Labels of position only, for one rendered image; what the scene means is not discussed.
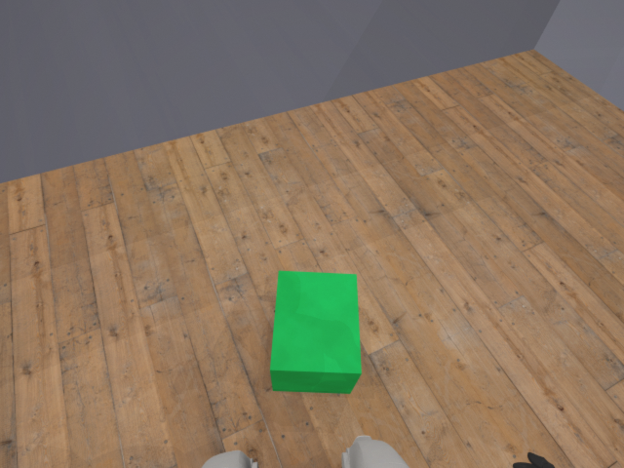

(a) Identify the right robot thigh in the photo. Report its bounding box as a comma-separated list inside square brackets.
[341, 440, 409, 468]

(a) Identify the right robot shin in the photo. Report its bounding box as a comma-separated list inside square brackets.
[353, 436, 372, 445]

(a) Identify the carton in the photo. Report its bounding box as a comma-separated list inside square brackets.
[270, 271, 362, 394]

